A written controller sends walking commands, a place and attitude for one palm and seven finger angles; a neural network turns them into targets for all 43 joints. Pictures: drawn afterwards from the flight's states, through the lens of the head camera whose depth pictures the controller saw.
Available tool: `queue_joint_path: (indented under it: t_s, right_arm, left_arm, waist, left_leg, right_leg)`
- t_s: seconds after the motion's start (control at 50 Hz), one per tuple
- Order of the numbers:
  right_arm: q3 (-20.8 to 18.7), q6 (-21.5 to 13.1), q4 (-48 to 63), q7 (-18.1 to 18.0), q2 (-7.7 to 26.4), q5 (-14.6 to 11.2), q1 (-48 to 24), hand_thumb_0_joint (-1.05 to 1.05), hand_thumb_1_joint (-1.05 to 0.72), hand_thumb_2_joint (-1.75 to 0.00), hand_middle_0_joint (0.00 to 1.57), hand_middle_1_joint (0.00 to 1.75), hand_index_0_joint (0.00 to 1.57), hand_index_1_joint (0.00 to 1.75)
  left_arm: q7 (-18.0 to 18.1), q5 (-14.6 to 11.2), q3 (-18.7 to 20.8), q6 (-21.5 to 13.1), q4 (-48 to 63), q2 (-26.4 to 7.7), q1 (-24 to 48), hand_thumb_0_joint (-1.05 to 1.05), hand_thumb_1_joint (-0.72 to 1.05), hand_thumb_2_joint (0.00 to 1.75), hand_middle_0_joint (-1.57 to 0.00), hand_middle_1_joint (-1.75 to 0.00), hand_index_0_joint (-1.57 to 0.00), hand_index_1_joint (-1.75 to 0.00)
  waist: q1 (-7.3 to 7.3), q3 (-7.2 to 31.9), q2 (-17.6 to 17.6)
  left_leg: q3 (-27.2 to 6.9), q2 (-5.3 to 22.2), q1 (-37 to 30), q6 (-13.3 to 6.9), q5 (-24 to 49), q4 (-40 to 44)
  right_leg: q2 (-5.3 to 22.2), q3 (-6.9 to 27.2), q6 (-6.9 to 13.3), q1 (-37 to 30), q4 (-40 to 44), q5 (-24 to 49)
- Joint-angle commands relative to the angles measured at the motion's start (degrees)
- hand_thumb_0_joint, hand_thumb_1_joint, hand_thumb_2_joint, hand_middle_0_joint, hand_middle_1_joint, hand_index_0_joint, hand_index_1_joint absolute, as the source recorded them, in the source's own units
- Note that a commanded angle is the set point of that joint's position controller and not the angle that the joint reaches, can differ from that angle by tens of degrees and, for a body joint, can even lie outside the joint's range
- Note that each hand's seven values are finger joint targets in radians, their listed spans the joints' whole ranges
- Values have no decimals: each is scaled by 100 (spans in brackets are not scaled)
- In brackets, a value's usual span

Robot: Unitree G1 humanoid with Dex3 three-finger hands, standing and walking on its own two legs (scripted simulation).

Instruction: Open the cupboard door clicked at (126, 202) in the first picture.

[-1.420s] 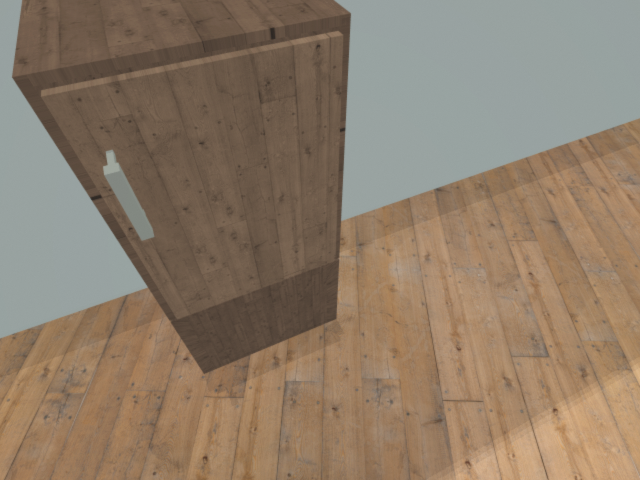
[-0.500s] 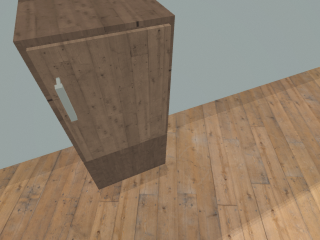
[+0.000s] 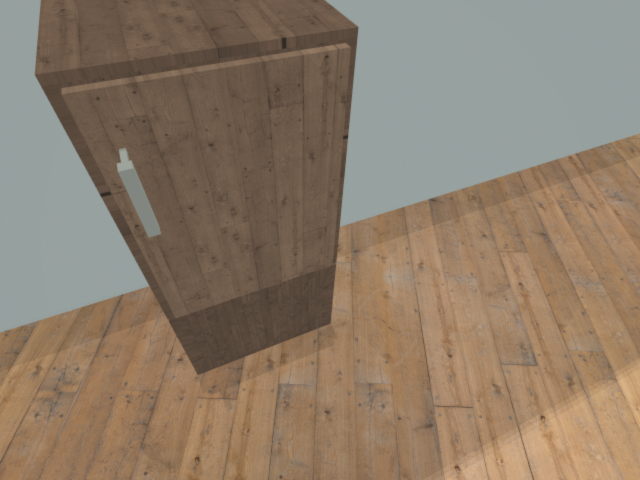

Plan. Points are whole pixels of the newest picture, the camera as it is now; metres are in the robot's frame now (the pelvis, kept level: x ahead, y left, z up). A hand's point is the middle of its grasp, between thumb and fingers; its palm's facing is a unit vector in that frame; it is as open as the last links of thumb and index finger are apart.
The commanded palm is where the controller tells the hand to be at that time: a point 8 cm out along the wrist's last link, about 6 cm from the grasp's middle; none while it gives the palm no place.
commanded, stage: look at it before walking up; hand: left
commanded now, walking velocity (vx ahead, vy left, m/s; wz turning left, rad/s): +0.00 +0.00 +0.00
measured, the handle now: (139, 193) +0.52 +0.33 +0.04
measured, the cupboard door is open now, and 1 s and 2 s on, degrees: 0 0 0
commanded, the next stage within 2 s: turn to face it in 0.22 s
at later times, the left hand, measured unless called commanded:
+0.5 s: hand out of the picture +0.01 +0.18 -0.18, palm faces +0.09 -0.97 -0.21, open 7.3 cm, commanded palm none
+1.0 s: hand out of the picture +0.01 +0.24 -0.16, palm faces +0.30 -0.92 -0.26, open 7.3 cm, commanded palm none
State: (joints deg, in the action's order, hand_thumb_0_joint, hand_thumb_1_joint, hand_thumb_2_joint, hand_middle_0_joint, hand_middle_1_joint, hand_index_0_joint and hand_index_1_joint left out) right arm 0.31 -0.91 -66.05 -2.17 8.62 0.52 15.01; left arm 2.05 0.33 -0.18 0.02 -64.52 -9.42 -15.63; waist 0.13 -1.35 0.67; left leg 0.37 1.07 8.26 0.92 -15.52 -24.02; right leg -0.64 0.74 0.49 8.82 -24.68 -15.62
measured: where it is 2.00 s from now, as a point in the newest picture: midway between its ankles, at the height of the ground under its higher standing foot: outside the picture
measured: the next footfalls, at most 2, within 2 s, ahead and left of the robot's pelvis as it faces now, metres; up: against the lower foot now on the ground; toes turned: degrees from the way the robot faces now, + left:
right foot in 1.12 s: +0.06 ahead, -0.11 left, +0.00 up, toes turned +20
left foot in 1.52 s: -0.07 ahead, +0.10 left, +0.00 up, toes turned +27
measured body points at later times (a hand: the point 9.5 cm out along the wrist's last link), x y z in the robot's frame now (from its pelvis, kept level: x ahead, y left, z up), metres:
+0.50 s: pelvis +0.00 +0.00 -0.01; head +0.01 +0.01 +0.44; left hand +0.00 +0.24 -0.16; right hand +0.01 -0.22 -0.16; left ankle -0.03 +0.13 -0.74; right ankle -0.03 -0.11 -0.74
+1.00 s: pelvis -0.02 +0.01 +0.00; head +0.02 +0.02 +0.45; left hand -0.01 +0.29 -0.14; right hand +0.11 -0.22 -0.14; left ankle -0.02 +0.11 -0.74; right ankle +0.01 -0.13 -0.69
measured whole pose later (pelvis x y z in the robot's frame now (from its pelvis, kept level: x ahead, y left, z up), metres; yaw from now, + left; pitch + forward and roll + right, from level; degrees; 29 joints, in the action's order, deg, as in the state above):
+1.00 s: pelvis -0.02 +0.01 +0.00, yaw +17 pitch +1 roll +0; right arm -2.4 1.0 -53.7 -1.0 12.5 1.6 12.3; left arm 1.2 0.8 3.7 3.1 -53.5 -13.4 -8.1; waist 1.6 -4.0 0.1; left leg -2.6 -2.9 16.2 -2.4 -11.0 -26.4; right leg 2.5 -0.4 -3.1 24.1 -51.6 -25.4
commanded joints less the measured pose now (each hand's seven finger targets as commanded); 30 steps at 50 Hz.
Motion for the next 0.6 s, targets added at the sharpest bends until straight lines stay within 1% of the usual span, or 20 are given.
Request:
queue_joint_path:
  t_s: [0.0,0.06,0.1,0.16,0.18,0.2,0.26,0.3,0.34,0.38,0.44,0.46,0.48,0.5,0.52,0.54,0.56,0.58]
  right_arm:
    - [-125,-69,150,-37,627,11,294,0,-90,-90,20,30,20,30]
    - [-123,-65,143,-42,610,6,298,0,-90,-90,20,30,20,30]
    - [-118,-69,154,-42,609,11,305,0,-90,-90,20,30,20,30]
    - [-116,-66,157,-41,603,6,331,0,-90,-90,20,30,20,30]
    - [-116,-72,159,-42,602,11,330,0,-90,-90,20,30,20,30]
    - [-119,-78,162,-44,605,13,308,0,-90,-90,20,30,20,30]
    - [-125,-74,168,-45,596,7,337,0,-90,-90,20,30,20,30]
    - [-118,-76,173,-47,603,13,302,0,-90,-90,20,30,20,30]
    - [-122,-49,204,-37,602,9,314,0,-90,-90,20,30,20,30]
    - [-169,12,301,-22,680,9,233,0,-90,-90,20,30,20,30]
    - [-254,89,502,0,797,23,138,0,-90,-90,20,30,20,30]
    - [-279,115,579,10,835,26,73,0,-90,-90,20,30,20,30]
    - [-306,134,687,22,864,36,39,0,-90,-90,20,30,20,30]
    - [-331,152,781,36,873,45,12,0,-90,-90,20,30,20,30]
    - [-352,165,872,49,861,50,-11,0,-90,-90,20,30,20,30]
    - [-373,188,966,64,846,50,-30,0,-90,-90,20,30,20,30]
    - [-399,207,1056,72,808,51,-56,0,-90,-90,20,30,20,30]
    - [-421,229,1142,86,777,56,-140,0,-90,-90,20,30,20,30]
  left_arm:
    - [25,24,99,-85,169,-585,-274,0,90,90,-20,-30,-20,-30]
    - [25,31,101,-80,149,-557,-306,0,90,90,-20,-30,-20,-30]
    - [23,30,96,-75,143,-553,-301,0,90,90,-20,-30,-20,-30]
    - [26,33,100,-74,137,-548,-310,0,90,90,-20,-30,-20,-30]
    - [27,31,99,-70,140,-538,-301,0,90,90,-20,-30,-20,-30]
    - [25,34,101,-78,130,-535,-331,0,90,90,-20,-30,-20,-30]
    - [29,36,108,-83,144,-533,-314,0,90,90,-20,-30,-20,-30]
    - [30,32,101,-84,136,-519,-327,0,90,90,-20,-30,-20,-30]
    - [39,27,140,-60,187,-569,-288,0,90,90,-20,-30,-20,-30]
    - [53,35,215,-3,292,-654,-237,0,90,90,-20,-30,-20,-30]
    - [50,38,338,53,479,-767,-161,0,90,90,-20,-30,-20,-30]
    - [50,45,371,76,556,-794,-143,0,90,90,-20,-30,-20,-30]
    - [47,51,413,87,637,-836,-136,0,90,90,-20,-30,-20,-30]
    - [45,58,453,94,711,-898,-103,0,90,90,-20,-30,-20,-30]
    - [46,68,493,98,788,-962,-93,0,90,90,-20,-30,-20,-30]
    - [48,75,531,100,875,-1072,-74,0,90,90,-20,-30,-20,-30]
    - [55,89,564,104,938,-1170,-55,0,90,90,-20,-30,-20,-30]
    - [57,94,585,98,1017,-1248,-35,0,90,90,-20,-30,-20,-30]
  waist:
    - [-27,-82,-100]
    - [-32,-135,-81]
    - [-33,-173,-150]
    - [-28,-147,-70]
    - [-29,-155,-129]
    - [-43,-144,-99]
    - [-24,-92,-23]
    - [-32,-141,-88]
    - [-38,-151,-52]
    - [-64,-164,-112]
    - [-84,-80,-193]
    - [-105,-136,-184]
    - [-106,-80,-146]
    - [-113,-37,-22]
    - [-117,47,120]
    - [-127,127,365]
    - [-126,216,613]
    - [-135,210,899]
  left_leg:
    - [-334,474,-31,-217,1366,336]
    - [-332,481,-23,-225,1343,334]
    - [-347,467,11,-224,1321,364]
    - [-360,474,-15,-234,1350,364]
    - [-368,468,-2,-234,1357,382]
    - [-363,469,-42,-240,1438,361]
    - [-356,479,-58,-233,1464,344]
    - [-350,472,-63,-229,1491,349]
    - [-408,438,108,-235,1581,253]
    - [-460,433,296,-259,1620,74]
    - [-638,438,665,-327,1618,-187]
    - [-715,443,826,-361,1528,-257]
    - [-744,418,978,-371,1468,-363]
    - [-738,343,1152,-359,1374,-525]
    - [-669,246,1297,-333,1265,-751]
    - [-512,126,1410,-285,1032,-1107]
    - [-306,19,1432,-224,798,-1563]
    - [-76,-63,1491,-138,-43,-2084]
  right_leg:
    - [581,371,70,168,353,1259]
    - [576,353,65,190,374,1217]
    - [575,363,62,192,379,1165]
    - [575,331,52,171,388,1159]
    - [577,340,51,178,383,1127]
    - [585,339,50,182,384,1217]
    - [582,330,50,129,374,1302]
    - [595,340,53,170,382,1336]
    - [645,227,28,84,240,1370]
    - [695,103,4,116,25,1268]
    - [741,3,17,117,-273,1123]
    - [764,-45,23,140,-327,1008]
    - [817,-31,37,114,-372,920]
    - [919,23,78,55,-376,853]
    - [1092,118,157,-23,-337,834]
    - [1349,255,282,-59,-216,797]
    - [1664,441,452,-66,-99,942]
    - [2019,660,683,26,72,1199]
